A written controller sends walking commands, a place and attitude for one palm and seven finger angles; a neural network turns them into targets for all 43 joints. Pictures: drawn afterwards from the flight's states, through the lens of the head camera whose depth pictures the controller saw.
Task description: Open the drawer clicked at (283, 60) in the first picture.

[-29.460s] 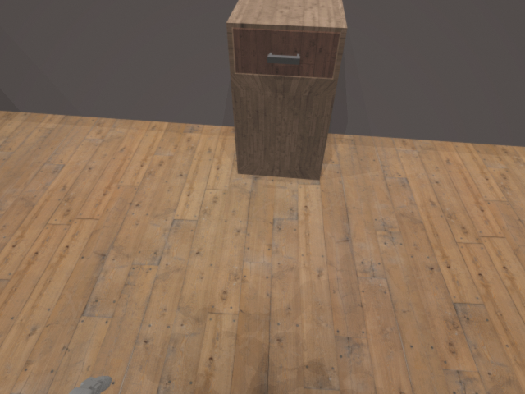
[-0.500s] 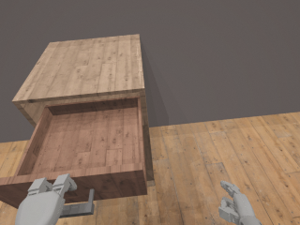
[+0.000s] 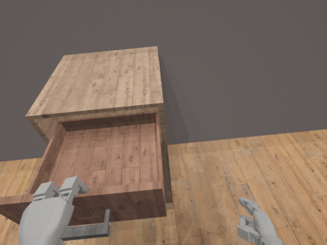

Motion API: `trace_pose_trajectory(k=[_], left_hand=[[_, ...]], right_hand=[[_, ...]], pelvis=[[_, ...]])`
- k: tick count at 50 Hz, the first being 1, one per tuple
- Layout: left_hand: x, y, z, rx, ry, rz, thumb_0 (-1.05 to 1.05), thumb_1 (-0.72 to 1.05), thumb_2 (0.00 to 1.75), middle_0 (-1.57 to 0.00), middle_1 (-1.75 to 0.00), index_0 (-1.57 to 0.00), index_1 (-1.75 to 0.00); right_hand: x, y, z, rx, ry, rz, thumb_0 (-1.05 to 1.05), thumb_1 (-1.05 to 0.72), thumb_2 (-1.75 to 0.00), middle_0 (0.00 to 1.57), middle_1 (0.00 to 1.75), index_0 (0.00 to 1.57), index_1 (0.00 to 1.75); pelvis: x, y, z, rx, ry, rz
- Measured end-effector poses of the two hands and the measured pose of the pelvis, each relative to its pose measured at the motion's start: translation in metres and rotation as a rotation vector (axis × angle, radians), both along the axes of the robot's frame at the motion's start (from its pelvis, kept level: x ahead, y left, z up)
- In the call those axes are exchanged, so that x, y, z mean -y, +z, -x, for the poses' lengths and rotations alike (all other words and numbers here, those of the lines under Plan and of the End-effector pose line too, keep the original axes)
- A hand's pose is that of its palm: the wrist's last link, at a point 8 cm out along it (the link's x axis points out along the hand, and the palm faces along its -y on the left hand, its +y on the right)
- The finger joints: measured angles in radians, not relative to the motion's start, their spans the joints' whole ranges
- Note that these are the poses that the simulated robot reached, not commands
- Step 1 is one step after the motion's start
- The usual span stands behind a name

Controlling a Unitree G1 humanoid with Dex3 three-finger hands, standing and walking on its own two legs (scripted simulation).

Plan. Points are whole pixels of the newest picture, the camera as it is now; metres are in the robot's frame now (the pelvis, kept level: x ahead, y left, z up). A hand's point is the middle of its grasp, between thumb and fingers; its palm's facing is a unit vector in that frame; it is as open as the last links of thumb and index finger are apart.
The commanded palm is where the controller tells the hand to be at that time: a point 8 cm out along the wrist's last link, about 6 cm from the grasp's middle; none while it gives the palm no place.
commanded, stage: lift the hand off the handle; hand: left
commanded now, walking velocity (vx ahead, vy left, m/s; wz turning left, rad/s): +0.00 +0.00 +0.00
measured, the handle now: (85, 223) +0.18 +0.25 -0.05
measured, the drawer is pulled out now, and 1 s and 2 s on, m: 0.29 0.29 0.29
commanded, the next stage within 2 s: draw the hand back to the body in 0.48 s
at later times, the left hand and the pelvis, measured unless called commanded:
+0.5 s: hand (52, 218) +0.14 +0.25 +0.09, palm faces +0.07 -0.15 -0.99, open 13.8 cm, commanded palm +0.11 +0.24 +0.15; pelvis +0.00 +0.01 +0.01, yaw +0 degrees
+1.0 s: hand (46, 210) +0.15 +0.26 +0.10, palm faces +0.07 -0.15 -0.99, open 13.8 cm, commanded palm +0.12 +0.26 +0.16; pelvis +0.00 +0.02 +0.02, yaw +0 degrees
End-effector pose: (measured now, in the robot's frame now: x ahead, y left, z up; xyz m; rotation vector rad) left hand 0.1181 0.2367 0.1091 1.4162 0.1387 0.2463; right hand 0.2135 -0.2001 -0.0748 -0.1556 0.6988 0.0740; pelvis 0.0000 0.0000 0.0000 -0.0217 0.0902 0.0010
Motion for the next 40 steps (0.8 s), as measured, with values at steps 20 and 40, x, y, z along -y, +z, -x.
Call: trace_pose_trajectory(k=[20,40], left_hand=[[-0.006,0.029,0.004,-0.010,-0.014,0.013,0.00,-0.49,0.30,-0.32,-1.20,-0.32,-1.20],[-0.010,0.041,-0.012,0.023,-0.054,-0.014,0.00,-0.49,0.30,-0.32,-1.20,-0.32,-1.20]], right_hand=[[-0.012,0.020,-0.009,0.032,0.025,-0.006,0.01,-0.90,-0.90,0.20,0.30,0.20,0.30],[-0.027,0.017,-0.003,0.004,0.026,-0.030,0.01,-0.90,-0.90,0.20,0.30,0.20,0.30]], pelvis=[[-0.008,0.010,-0.003,0.049,-0.010,0.009],[-0.016,0.013,-0.004,0.058,-0.019,0.013]])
